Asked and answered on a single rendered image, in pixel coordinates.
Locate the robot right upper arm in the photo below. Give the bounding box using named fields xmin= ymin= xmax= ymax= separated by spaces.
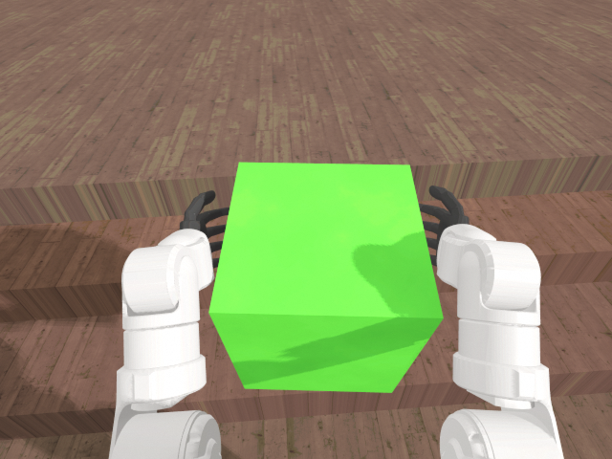
xmin=440 ymin=409 xmax=562 ymax=459

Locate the left robot forearm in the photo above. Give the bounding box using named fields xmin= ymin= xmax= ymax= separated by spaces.
xmin=109 ymin=229 xmax=214 ymax=459

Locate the robot left upper arm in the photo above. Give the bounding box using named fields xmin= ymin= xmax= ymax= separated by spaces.
xmin=111 ymin=410 xmax=222 ymax=459

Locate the right robot forearm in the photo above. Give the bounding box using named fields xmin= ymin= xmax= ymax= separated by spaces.
xmin=437 ymin=224 xmax=564 ymax=459

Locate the carton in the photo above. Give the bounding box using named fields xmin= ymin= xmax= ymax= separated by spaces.
xmin=209 ymin=163 xmax=443 ymax=393

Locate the robot left hand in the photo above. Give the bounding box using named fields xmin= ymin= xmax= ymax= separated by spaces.
xmin=180 ymin=190 xmax=230 ymax=269

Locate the robot right hand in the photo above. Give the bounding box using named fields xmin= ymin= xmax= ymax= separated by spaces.
xmin=419 ymin=186 xmax=470 ymax=267

